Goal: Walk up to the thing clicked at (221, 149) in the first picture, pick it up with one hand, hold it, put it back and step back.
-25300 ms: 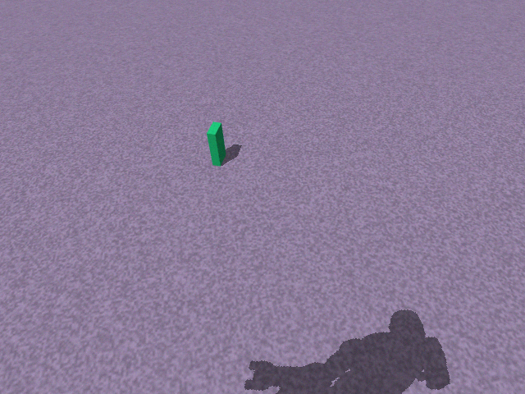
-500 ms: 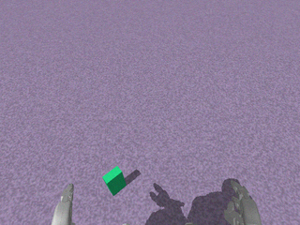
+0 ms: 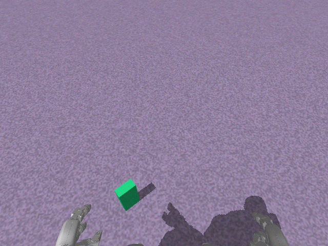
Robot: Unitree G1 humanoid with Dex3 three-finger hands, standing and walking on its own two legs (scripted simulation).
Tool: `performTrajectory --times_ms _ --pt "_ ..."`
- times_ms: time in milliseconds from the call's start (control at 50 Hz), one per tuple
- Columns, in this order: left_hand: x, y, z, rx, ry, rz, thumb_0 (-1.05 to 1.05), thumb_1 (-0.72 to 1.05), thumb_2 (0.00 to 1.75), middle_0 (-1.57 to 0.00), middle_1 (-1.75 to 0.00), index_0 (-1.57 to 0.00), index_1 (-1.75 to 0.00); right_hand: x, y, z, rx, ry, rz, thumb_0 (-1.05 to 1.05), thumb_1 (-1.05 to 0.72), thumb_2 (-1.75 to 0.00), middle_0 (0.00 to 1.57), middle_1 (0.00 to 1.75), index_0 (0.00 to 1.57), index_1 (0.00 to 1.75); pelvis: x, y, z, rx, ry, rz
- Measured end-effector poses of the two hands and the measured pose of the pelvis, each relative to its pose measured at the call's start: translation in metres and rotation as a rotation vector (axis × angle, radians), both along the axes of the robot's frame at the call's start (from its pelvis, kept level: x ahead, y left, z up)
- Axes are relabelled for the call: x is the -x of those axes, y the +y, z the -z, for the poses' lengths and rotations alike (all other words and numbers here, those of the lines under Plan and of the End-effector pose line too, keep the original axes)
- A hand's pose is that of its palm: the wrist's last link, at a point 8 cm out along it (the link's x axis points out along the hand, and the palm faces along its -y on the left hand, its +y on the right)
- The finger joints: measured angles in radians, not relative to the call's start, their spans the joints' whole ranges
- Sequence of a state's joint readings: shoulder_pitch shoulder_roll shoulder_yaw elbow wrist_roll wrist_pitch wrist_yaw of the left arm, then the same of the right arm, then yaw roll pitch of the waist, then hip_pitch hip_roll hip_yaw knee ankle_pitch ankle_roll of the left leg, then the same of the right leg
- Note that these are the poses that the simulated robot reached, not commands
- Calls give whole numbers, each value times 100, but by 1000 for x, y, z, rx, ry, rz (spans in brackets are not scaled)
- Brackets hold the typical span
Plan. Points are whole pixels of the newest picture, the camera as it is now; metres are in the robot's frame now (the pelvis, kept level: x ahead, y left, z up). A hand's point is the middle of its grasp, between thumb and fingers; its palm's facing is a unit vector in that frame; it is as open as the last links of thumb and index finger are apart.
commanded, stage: stand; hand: left
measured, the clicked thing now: (128, 195) +0.46 +0.22 -0.62
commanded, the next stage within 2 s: none
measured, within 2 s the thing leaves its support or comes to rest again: neither
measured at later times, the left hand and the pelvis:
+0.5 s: hand out of the picture +0.05 +0.26 -0.12, palm faces -0.01 -0.94 -0.35, open 7.4 cm; pelvis +0.00 +0.02 +0.04, yaw +0 degrees
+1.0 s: hand out of the picture +0.04 +0.25 -0.11, palm faces -0.02 -0.93 -0.35, open 7.3 cm; pelvis -0.01 +0.00 +0.05, yaw +0 degrees
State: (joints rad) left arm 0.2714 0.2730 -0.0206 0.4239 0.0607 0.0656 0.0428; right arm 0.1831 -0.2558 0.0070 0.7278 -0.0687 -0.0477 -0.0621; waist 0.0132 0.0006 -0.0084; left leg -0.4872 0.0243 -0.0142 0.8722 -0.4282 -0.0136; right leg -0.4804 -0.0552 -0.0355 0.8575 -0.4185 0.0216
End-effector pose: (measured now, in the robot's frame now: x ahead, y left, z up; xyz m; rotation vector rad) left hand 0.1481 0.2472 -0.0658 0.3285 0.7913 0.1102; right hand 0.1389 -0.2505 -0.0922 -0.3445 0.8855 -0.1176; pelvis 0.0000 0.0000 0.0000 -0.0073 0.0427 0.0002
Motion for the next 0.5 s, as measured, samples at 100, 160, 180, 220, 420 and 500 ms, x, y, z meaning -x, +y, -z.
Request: performTrajectory --times_ms 100,160,180,220,420,500 --pt "26 27 14 -15 130 -41 0 74 86 -20 -29 -21 -30 25 -20 -3 10 106 53 1 -91 -90 20 30 20 30 -2 3 -9 -6 -31 0" --pt "44 40 18 -25 206 -71 0 82 88 -20 -30 -21 -30 41 -28 -6 25 165 85 1 -91 -90 20 30 20 30 -4 7 -16 -4 -45 0" --pt "49 43 19 -26 228 -81 0 83 88 -20 -30 -21 -30 46 -29 -7 29 184 93 1 -91 -90 20 30 20 30 -5 8 -18 -3 -49 0" --pt "59 49 20 -28 268 -102 1 86 89 -20 -30 -21 -30 56 -30 -8 32 220 107 1 -91 -90 20 30 20 30 -5 10 -22 -2 -58 0" --pt "96 59 16 -25 397 -160 1 90 89 -20 -30 -21 -30 79 -14 -8 -6 314 126 1 -91 -90 20 30 20 30 -2 16 -38 -5 -101 -1" --pt "104 58 13 -25 417 -167 1 90 90 -20 -30 -21 -30 80 -10 -7 -26 316 123 0 -91 -90 20 30 20 30 1 17 -42 -9 -112 -2"
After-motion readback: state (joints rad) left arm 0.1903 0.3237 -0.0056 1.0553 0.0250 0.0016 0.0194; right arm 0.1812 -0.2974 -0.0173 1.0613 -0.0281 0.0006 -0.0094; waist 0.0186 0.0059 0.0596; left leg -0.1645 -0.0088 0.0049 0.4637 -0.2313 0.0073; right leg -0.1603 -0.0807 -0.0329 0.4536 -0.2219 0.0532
